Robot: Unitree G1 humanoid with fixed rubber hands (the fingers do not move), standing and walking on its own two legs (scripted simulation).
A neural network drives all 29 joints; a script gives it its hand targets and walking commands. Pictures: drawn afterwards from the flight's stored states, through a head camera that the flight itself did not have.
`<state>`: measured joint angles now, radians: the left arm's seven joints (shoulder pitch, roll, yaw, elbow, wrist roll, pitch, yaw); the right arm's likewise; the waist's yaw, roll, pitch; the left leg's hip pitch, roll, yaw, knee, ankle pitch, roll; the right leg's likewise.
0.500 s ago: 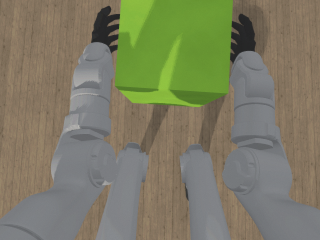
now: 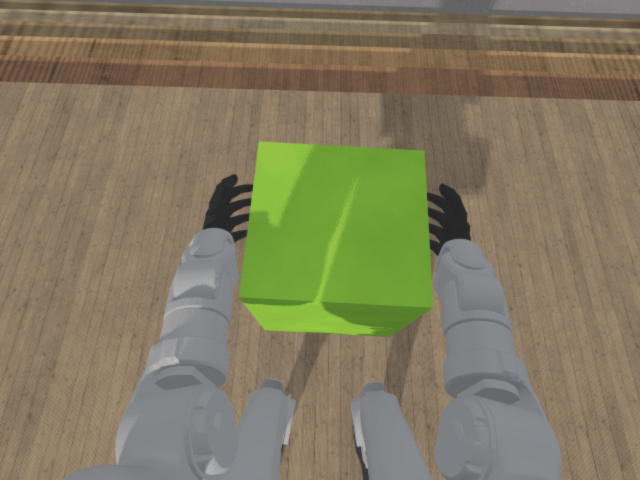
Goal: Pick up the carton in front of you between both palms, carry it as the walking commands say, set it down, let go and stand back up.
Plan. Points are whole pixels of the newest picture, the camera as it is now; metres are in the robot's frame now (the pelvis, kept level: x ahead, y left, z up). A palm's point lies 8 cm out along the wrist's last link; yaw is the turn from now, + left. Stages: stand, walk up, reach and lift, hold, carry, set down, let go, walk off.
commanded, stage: reach and lift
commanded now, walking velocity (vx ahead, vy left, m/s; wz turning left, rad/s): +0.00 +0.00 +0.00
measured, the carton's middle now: (333, 252) +0.41 -0.01 -0.10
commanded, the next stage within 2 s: hold in 1.60 s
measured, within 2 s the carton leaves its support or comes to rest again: neither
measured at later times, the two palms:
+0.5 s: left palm (173, 225) +0.35 +0.15 +0.11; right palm (507, 235) +0.35 -0.15 +0.11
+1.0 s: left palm (151, 223) +0.33 +0.15 +0.15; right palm (531, 236) +0.33 -0.15 +0.15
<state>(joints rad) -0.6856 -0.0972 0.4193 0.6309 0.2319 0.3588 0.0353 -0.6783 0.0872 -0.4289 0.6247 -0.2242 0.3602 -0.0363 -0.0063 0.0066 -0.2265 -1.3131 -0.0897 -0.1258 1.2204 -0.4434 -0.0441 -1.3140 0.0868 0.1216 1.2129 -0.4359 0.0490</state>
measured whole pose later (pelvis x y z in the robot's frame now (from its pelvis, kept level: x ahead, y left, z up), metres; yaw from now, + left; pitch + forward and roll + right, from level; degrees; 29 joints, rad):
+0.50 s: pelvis +0.05 +0.00 +0.11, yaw +0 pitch +8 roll +0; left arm -0.29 -0.16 0.29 0.44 0.23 0.46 0.02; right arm -0.29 0.15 -0.29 0.44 -0.23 0.46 -0.03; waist 0.00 0.00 -0.13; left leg -0.44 -0.05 -0.14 0.58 -0.28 -0.02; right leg -0.44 0.05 0.15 0.58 -0.27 0.02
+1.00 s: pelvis +0.04 +0.00 +0.12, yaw +0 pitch -4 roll +0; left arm -0.33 -0.17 0.31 0.39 0.30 0.62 -0.02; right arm -0.33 0.17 -0.31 0.39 -0.30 0.61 0.00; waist 0.00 0.00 0.00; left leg -0.18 -0.04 -0.14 0.46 -0.22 -0.02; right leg -0.18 0.04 0.14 0.46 -0.22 0.02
